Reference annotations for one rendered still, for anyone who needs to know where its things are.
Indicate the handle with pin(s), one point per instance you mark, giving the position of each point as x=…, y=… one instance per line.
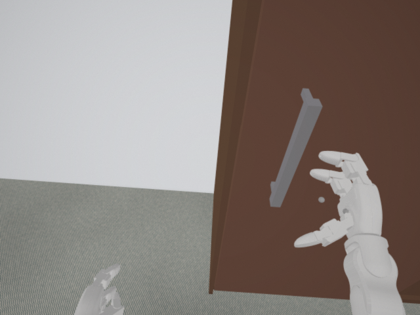
x=306, y=121

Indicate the right robot hand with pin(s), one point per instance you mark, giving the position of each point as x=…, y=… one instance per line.
x=361, y=198

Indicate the left robot hand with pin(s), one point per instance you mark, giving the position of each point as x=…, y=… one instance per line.
x=95, y=298

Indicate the right robot forearm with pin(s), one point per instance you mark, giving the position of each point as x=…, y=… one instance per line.
x=372, y=275

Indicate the wardrobe door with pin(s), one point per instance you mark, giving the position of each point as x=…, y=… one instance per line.
x=414, y=289
x=361, y=59

